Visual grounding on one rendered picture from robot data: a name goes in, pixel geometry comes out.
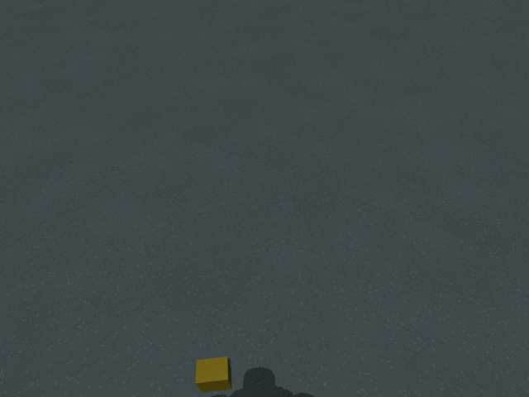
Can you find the carton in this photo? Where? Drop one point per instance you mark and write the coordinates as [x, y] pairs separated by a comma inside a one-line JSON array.
[[213, 374]]

